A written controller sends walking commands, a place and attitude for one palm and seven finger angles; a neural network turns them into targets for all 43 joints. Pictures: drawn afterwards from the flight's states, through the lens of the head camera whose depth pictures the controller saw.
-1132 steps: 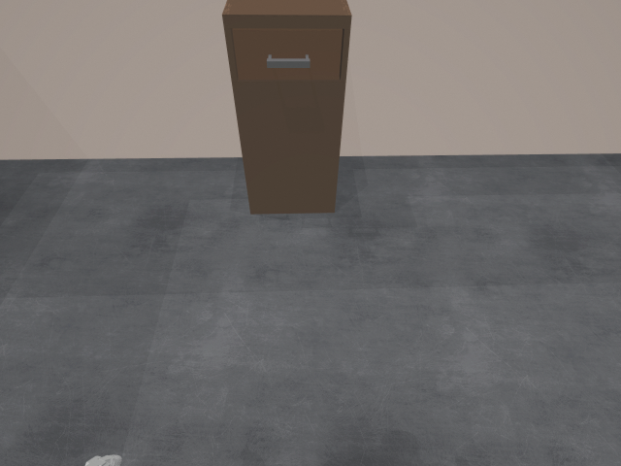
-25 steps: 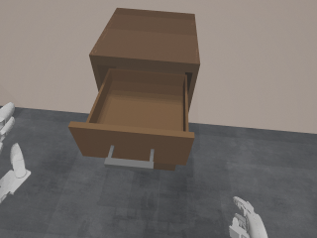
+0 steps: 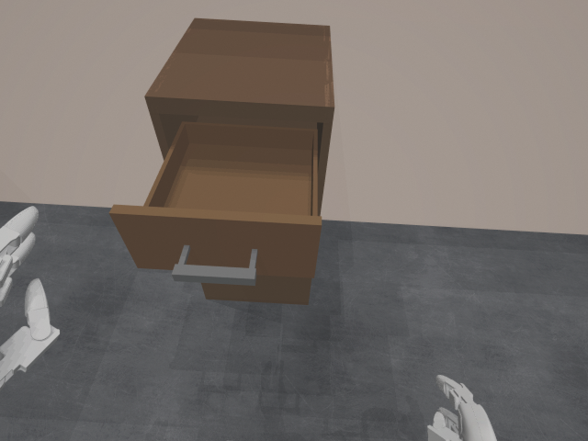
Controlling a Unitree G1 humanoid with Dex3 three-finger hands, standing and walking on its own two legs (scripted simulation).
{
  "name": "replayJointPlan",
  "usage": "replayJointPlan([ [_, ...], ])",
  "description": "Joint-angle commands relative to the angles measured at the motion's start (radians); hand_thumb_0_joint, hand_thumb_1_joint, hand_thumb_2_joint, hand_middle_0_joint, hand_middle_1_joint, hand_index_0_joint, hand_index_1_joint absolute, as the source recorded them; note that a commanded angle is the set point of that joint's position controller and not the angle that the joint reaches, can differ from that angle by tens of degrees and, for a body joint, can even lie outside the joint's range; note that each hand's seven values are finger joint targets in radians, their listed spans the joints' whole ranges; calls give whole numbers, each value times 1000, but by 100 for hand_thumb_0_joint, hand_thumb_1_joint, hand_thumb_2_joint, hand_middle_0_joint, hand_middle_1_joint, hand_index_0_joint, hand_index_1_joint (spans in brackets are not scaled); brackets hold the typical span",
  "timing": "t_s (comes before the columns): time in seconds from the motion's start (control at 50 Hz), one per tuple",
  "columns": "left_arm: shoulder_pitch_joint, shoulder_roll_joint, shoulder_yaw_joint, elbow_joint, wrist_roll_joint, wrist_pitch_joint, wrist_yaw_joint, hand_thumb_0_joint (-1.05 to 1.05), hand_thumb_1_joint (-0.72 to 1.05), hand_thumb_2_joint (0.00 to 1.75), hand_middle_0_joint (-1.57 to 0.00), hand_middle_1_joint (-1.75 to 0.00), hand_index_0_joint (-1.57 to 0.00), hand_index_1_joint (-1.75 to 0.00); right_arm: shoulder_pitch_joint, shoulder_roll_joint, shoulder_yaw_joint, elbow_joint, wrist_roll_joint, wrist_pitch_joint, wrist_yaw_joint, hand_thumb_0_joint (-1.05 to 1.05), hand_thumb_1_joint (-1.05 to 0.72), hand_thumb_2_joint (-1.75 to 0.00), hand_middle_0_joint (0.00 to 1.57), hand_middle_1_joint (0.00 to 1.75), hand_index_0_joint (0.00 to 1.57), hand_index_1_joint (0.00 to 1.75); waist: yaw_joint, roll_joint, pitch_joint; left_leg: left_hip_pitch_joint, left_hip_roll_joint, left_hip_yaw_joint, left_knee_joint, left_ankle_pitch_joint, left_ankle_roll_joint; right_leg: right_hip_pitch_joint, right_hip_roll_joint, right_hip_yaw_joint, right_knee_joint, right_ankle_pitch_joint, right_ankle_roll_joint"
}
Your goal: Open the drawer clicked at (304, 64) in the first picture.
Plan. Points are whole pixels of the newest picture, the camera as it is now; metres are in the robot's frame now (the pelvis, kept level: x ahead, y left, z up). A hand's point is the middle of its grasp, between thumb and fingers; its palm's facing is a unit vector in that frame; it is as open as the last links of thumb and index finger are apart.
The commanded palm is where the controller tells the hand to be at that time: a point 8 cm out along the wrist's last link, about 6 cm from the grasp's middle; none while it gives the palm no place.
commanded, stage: step back with the hand held close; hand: left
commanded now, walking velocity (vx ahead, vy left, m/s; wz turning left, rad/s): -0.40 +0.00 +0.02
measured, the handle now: (217, 264) +0.41 +0.15 -0.04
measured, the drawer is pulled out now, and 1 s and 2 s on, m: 0.29 0.29 0.29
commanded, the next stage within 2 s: stop stepping back and stand still in 0.08 s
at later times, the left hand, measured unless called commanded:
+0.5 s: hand out of the picture +0.08 +0.24 +0.16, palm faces +0.39 -0.83 -0.40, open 7.4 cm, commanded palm +0.02 +0.28 +0.18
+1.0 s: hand out of the picture +0.08 +0.24 +0.15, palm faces +0.36 -0.82 -0.44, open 7.4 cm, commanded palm none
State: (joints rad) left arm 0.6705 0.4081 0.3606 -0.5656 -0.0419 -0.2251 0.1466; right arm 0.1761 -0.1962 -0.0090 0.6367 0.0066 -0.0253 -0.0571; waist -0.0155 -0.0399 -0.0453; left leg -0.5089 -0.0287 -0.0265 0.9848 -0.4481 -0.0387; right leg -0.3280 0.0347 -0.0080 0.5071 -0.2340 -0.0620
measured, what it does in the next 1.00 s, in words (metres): walks backwards: left foot, then right foot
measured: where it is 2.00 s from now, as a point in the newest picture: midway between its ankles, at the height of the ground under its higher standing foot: outside the picture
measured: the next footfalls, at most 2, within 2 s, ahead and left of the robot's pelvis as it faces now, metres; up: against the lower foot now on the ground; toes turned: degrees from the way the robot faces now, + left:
left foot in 0.14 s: -0.06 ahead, +0.12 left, +0.00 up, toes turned +1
right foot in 0.32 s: -0.03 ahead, -0.09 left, +0.00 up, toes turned +0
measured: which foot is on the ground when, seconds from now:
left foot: up 0.00-0.12, down 0.14-1.00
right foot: down 0.00-0.16, up 0.18-0.30, down 0.32-1.00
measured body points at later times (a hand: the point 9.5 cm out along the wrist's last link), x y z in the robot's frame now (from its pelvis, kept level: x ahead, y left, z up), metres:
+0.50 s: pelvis -0.10 +0.00 +0.00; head -0.11 +0.01 +0.45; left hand +0.05 +0.28 +0.18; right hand +0.06 -0.22 -0.09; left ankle -0.10 +0.12 -0.73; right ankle -0.06 -0.09 -0.74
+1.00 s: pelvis -0.10 +0.00 +0.00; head -0.11 +0.01 +0.45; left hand +0.06 +0.28 +0.17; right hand +0.04 -0.24 -0.09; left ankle -0.10 +0.12 -0.74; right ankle -0.06 -0.09 -0.74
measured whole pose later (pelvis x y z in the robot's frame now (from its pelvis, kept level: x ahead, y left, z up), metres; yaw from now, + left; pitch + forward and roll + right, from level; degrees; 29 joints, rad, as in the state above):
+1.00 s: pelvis -0.10 +0.00 +0.00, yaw +1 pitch +0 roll -1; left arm 0.63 0.37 0.31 -0.52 -0.01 -0.21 0.16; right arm 0.24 -0.21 -0.01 0.66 0.00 -0.11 -0.03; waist -0.02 -0.01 -0.01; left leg -0.25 0.01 -0.01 0.51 -0.26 0.00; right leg -0.28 0.04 -0.04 0.47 -0.19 -0.04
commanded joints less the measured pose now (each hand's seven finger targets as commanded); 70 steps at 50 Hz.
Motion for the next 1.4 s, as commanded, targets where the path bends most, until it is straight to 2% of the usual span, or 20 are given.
replayJointPlan([
  [0.0, -66, 141, 100, -178, 9, -43, 49, 0, 90, 90, -20, -30, -20, -30, -120, -99, -14, -175, -10, -34, -31, 0, -90, -90, 20, 30, 20, 30, 0, -82, -58, 60, 21, 21, -267, -43, 21, 152, -271, 204, -157, 461, -61],
  [0.08, -56, 164, 102, -268, 1, -62, 46, 0, 90, 90, -20, -30, -20, -30, -80, -131, -43, -172, -6, -28, -21, 0, -90, -90, 20, 30, 20, 30, -9, 21, -131, 229, 105, 21, -639, 381, 60, 204, -169, 93, -20, 461, 46],
  [0.1, -62, 180, 117, -299, 0, -75, 38, 0, 90, 90, -20, -30, -20, -30, -85, -153, -61, -193, 2, -38, -14, 0, -90, -90, 20, 30, 20, 30, 1, 123, -140, 257, 213, -66, -633, 593, 88, 158, -100, 44, 37, 362, 82],
  [0.16, 2, 170, 156, -341, -19, -70, 21, 0, 90, 90, -20, -30, -20, -30, -99, -114, -59, -210, -15, -72, 10, 0, -90, -90, 20, 30, 20, 30, 7, 326, -178, 260, 336, -123, -594, 883, 124, 17, -48, -16, 242, -73, 82],
  [0.2, 10, 139, 151, -339, -17, -58, 23, 0, 90, 90, -20, -30, -20, -30, -63, -107, -56, -189, -21, -90, 15, 0, -90, -90, 20, 30, 20, 30, 4, 287, -106, 219, 336, -87, -577, 808, 149, -9, -30, 2, 300, -206, 76],
  [0.28, -1, 111, 121, -275, -17, -30, 22, 0, 90, 90, -20, -30, -20, -30, -41, -129, -36, -180, 6, -106, 26, 0, -90, -90, 20, 30, 20, 30, -3, 165, -26, 173, 234, -25, -506, 477, 90, 158, -46, -33, -79, 56, 82],
  [0.32, -42, 127, 128, -210, -17, -27, 22, 0, 90, 90, -20, -30, -20, -30, -44, -124, -27, -183, 11, -105, 20, 0, -90, -90, 20, 30, 20, 30, -15, 28, -16, 111, 107, 38, -435, 99, 50, 149, -151, 142, -168, 62, 32],
  [0.36, -37, 129, 107, -216, -20, -8, 32, 0, 90, 90, -20, -30, -20, -30, -29, -116, -34, -186, 14, -83, 17, 0, -90, -90, 20, 30, 20, 30, -16, -84, -30, 156, 35, 34, -249, 29, 43, 42, -282, 351, -323, -263, -24],
  [0.4, -47, 129, 101, -208, -8, -2, 43, 0, 90, 90, -20, -30, -20, -30, -51, -105, -21, -176, 2, -73, 15, 0, -90, -90, 20, 30, 20, 30, -22, -103, -14, 199, 36, 16, -270, 64, 52, -7, -284, 299, -323, -318, -42],
  [0.5, -62, 119, 74, -240, 6, -16, 49, 0, 90, 90, -20, -30, -20, -30, -59, -141, -19, -186, -8, -91, -3, 0, -90, -90, 20, 30, 20, 30, -10, 78, 39, 216, 134, -93, -660, 42, 114, 47, -90, 103, -143, -231, 40],
  [0.56, -100, 119, 79, -276, 29, -18, 53, 0, 90, 90, -20, -30, -20, -30, -62, -124, -11, -183, -7, -103, -10, 0, -90, -90, 20, 30, 20, 30, -11, 255, 82, 36, 212, -202, -810, -246, 144, 144, -19, 3, 45, -142, 59],
  [0.66, -63, 110, 84, -204, 20, -21, 47, 0, 90, 90, -20, -30, -20, -30, -51, -123, -19, -168, -1, -125, -3, 0, -90, -90, 20, 30, 20, 30, -5, 142, 72, 10, 162, -111, -711, -139, 121, 214, -36, 19, -40, -113, 60],
  [0.78, -71, 123, 88, -190, 13, -32, 47, 0, 90, 90, -20, -30, -20, -30, -26, -118, -32, -156, -6, -113, 4, 0, -90, -90, 20, 30, 20, 30, -21, -42, 63, 141, 45, 4, -415, 21, 74, 30, -204, 299, -308, -403, -27],
  [0.82, -59, 124, 90, -197, 10, -35, 50, 0, 90, 90, -20, -30, -20, -30, -22, -114, -32, -153, -5, -108, 8, 0, -90, -90, 20, 30, 20, 30, -22, -41, 26, 200, 44, 10, -420, 90, 71, 42, -222, 277, -297, -320, -37],
  [0.94, -60, 133, 98, -241, 10, -39, 49, 0, 90, 90, -20, -30, -20, -30, -60, -119, -22, -159, -3, -113, -3, 0, -90, -90, 20, 30, 20, 30, -3, 144, 48, 200, 130, -89, -672, 153, 89, 120, -61, 83, -146, -63, 45],
  [0.96, -192, -74, -280, 641, 101, 132, -101, 0, 90, 90, -20, -30, -20, -30, -58, -232, -73, 102, -13, -144, 87, 0, -90, -90, 20, 30, 20, 30, -38, 150, 134, 96, 150, -138, -532, 340, 94, 1, -94, -12, 81, 121, 40],
  [1.02, -223, -123, -268, 755, 77, 222, -133, 0, 90, 90, -20, -30, -20, -30, 33, -129, -32, 74, -24, -53, 65, 0, -90, -90, 20, 30, 20, 30, 3, 29, 8, 100, 163, -131, -527, 367, 118, 82, -81, 18, 72, 61, 41],
  [1.08, -304, -89, -278, 945, 80, 220, -130, 0, 90, 90, -20, -30, -20, -30, 49, -130, -29, 93, -25, -23, 52, 0, -90, -90, 20, 30, 20, 30, 10, -179, -65, 210, 76, -60, -430, 419, 85, 161, -154, 102, -8, 336, -1],
  [1.26, -360, -116, -302, 1449, 59, 224, -118, 0, 90, 90, -20, -30, -20, -30, 69, -67, -2, 283, -24, 20, 25, 0, -90, -90, 20, 30, 20, 30, 23, 185, 62, 283, 100, -59, -608, 291, 78, 172, -111, 104, -156, 108, 10],
  [1.38, -353, -120, -324, 1584, 53, 221, -122, 0, 90, 90, -20, -30, -20, -30, 145, -52, -4, 366, -17, 28, 20, 0, -90, -90, 20, 30, 20, 30, 13, 99, 84, 311, 107, -54, -630, 242, 79, 155, -116, 103, -203, 48, 6],
])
